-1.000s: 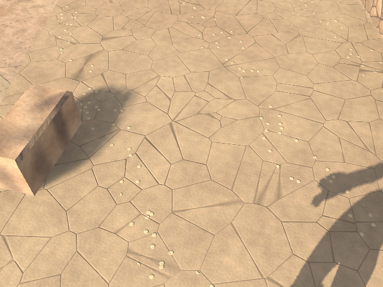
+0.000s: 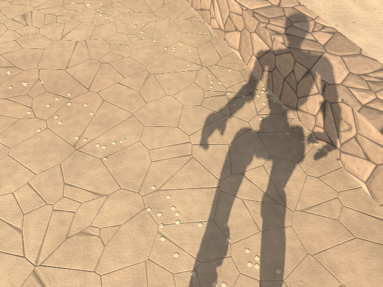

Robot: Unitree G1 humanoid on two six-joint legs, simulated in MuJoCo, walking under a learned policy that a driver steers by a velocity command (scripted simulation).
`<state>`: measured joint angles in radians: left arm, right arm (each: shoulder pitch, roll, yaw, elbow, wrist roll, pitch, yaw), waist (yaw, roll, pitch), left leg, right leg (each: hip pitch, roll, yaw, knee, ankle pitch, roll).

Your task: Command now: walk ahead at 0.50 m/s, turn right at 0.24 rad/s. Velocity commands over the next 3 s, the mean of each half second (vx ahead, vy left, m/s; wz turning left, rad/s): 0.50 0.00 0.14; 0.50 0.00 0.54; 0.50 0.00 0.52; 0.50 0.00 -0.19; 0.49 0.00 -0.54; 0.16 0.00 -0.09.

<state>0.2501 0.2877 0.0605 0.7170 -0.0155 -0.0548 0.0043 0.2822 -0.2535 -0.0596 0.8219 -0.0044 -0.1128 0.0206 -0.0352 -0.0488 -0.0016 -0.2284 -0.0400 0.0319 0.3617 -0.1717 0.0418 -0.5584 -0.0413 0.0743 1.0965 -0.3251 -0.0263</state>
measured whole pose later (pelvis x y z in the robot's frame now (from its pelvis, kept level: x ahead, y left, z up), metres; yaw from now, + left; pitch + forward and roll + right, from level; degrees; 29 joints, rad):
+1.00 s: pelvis +0.48 +0.07 +0.00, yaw +26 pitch +2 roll -1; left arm 0.15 0.30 0.07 0.73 0.01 -0.11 0.01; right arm 0.28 -0.27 -0.07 0.71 0.01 -0.05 0.03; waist -0.02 -0.02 0.05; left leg -0.29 -0.10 -0.03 0.43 -0.17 0.10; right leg -0.58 -0.11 0.06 1.11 -0.31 0.02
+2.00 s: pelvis +0.91 +0.35 +0.00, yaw +32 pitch +1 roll +1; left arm 0.25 0.32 0.07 0.78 -0.03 -0.03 0.00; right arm 0.28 -0.25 -0.07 0.76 -0.01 -0.09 0.01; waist -0.02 -0.06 0.01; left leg -0.17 -0.01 0.11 0.34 -0.19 0.03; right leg -0.62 -0.09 0.05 1.11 -0.26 0.01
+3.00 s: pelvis +1.33 +0.49 -0.01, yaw +13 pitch +2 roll -1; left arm 0.15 0.28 0.06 0.71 0.00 0.03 0.04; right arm 0.16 -0.27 -0.05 0.73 0.00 0.00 0.01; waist -0.03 0.00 0.07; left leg -0.40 -0.08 -0.11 0.45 -0.07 0.04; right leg -0.42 0.03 0.10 0.85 -0.46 0.06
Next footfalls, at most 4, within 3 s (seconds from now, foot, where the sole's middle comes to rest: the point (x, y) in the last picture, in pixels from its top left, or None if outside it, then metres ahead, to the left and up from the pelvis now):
0.28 right None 0.30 -0.16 -0.78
0.80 left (143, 280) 0.52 0.15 -0.78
1.30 right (159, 195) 0.86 0.11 -0.78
1.78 left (70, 192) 0.88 0.47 -0.78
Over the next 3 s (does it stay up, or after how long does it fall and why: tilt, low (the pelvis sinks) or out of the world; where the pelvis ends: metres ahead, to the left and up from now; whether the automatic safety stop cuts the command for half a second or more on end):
stays up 1.33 0.49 -0.01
